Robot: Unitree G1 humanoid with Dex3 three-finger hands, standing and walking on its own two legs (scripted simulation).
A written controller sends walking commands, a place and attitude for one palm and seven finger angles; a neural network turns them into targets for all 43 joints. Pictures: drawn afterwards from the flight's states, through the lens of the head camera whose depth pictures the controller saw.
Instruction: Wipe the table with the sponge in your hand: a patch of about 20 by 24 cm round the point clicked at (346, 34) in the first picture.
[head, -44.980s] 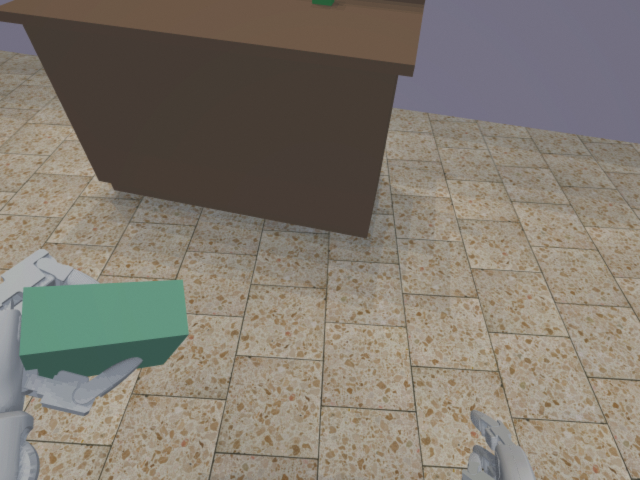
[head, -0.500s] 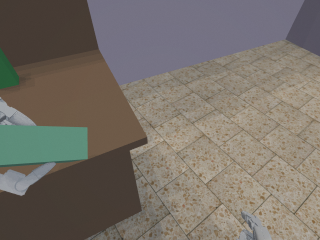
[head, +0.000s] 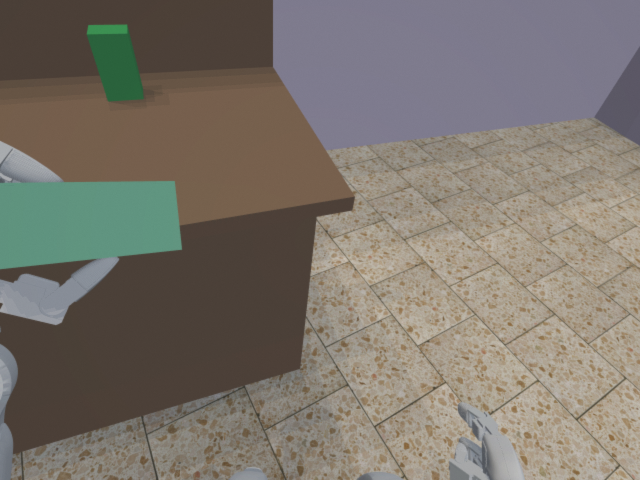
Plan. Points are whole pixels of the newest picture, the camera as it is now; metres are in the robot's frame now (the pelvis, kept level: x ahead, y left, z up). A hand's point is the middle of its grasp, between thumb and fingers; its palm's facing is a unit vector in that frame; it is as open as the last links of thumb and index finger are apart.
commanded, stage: stop stepping back and stand still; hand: left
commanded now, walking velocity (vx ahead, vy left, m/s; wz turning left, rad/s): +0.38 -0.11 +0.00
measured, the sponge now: (110, 224) +0.25 +0.21 +0.24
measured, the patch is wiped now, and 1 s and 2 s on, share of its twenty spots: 1.00 1.00 1.00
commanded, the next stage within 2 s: stand and wait in 0.86 s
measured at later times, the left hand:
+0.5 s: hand out of the picture +0.12 +0.24 +0.26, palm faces +0.45 -0.85 -0.27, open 9.6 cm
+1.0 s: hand out of the picture +0.09 +0.20 +0.26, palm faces +0.39 -0.87 -0.31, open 9.6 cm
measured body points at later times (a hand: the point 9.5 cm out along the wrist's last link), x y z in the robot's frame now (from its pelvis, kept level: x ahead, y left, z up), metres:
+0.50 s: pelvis -0.13 +0.01 +0.01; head -0.16 +0.01 +0.46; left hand +0.09 +0.28 +0.27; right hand +0.01 -0.25 -0.06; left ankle -0.09 +0.11 -0.72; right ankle -0.13 -0.09 -0.68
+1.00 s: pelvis -0.13 -0.01 +0.02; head -0.15 -0.01 +0.46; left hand +0.07 +0.24 +0.28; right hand +0.02 -0.28 -0.05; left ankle -0.08 +0.12 -0.72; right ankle -0.11 -0.10 -0.72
